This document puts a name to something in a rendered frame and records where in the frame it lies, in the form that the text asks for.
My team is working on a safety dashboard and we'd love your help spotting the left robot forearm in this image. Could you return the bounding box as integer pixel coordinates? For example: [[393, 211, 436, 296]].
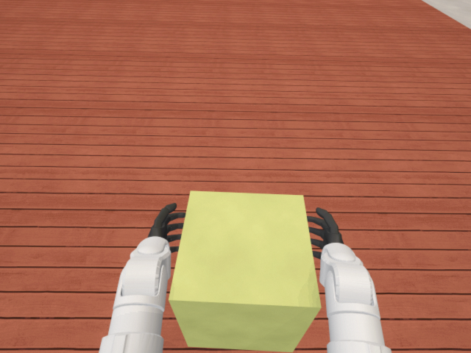
[[99, 236, 171, 353]]

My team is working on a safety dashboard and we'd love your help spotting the left robot hand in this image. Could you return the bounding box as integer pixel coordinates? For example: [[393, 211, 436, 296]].
[[148, 203, 185, 253]]

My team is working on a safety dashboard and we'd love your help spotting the right robot forearm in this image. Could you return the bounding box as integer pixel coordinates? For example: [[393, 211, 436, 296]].
[[319, 243, 392, 353]]

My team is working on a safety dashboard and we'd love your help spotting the right robot hand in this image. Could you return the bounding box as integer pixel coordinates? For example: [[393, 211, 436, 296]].
[[307, 207, 344, 259]]

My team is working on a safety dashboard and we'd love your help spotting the carton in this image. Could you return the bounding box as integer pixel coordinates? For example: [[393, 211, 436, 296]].
[[169, 190, 322, 352]]

